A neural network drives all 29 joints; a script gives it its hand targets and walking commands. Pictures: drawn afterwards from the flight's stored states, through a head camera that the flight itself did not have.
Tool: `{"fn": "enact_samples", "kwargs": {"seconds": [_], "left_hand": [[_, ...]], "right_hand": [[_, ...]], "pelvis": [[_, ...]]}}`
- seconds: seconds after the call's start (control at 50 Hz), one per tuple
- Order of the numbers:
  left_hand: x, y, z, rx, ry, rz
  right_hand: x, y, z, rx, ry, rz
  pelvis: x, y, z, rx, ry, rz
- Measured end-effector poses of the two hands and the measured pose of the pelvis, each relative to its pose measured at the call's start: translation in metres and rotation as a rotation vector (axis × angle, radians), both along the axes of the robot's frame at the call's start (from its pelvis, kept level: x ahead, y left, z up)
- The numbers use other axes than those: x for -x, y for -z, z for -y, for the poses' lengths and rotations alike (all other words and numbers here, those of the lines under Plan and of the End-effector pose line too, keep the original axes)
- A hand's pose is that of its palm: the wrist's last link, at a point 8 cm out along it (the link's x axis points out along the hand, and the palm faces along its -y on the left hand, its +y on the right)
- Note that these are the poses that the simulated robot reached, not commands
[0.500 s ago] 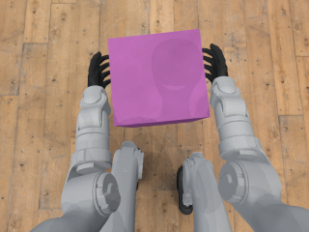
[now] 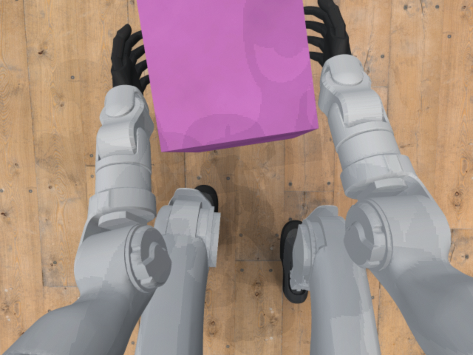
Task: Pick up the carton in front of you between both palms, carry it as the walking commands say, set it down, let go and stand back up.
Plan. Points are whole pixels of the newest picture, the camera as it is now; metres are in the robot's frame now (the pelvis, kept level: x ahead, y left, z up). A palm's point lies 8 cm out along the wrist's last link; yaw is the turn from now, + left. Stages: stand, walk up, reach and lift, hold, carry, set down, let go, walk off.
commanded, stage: set down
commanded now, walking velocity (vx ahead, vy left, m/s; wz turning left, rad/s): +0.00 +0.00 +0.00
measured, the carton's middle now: (234, 86) +0.49 +0.09 -0.22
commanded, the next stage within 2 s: none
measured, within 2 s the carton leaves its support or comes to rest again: rests again in 1.26 s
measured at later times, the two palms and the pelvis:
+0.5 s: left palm (130, 81) +0.47 +0.26 -0.18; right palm (316, 65) +0.54 -0.04 -0.19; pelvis +0.00 +0.00 -0.04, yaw +1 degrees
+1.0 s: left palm (127, 84) +0.47 +0.27 -0.20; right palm (308, 72) +0.53 -0.03 -0.22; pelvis +0.00 +0.00 -0.05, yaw +2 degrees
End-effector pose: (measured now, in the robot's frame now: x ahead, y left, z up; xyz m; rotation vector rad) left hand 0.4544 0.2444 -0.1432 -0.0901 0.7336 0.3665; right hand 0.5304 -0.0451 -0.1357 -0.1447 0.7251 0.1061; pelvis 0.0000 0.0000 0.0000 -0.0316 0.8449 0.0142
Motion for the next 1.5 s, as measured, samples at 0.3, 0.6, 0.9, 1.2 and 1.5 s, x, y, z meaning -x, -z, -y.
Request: {"fn": "enact_samples", "kwargs": {"seconds": [0.3,0.6,0.9,1.2,1.5], "left_hand": [[-0.014,0.031,-0.021,-0.037,0.019,-0.033],[-0.012,0.044,-0.020,-0.038,0.042,-0.061],[-0.012,0.057,-0.026,-0.034,0.039,-0.074],[-0.010,0.065,-0.032,-0.029,0.052,-0.081],[0.021,0.094,-0.051,-0.065,-0.040,-0.108]], "right_hand": [[-0.006,0.051,-0.017,-0.001,-0.041,-0.020],[-0.003,0.068,-0.014,-0.014,-0.070,-0.048],[0.001,0.084,-0.014,-0.056,-0.107,-0.046],[-0.001,0.086,-0.016,-0.079,-0.132,-0.029],[-0.006,0.104,0.041,0.032,-0.076,-0.011]], "pelvis": [[0.000,0.032,-0.001,-0.012,-0.006,0.058],[0.002,0.039,0.002,-0.026,0.012,0.065],[0.003,0.044,0.004,-0.043,0.011,0.091],[0.006,0.047,0.001,-0.048,0.007,0.134],[0.007,0.047,-0.001,-0.045,0.017,0.173]]}}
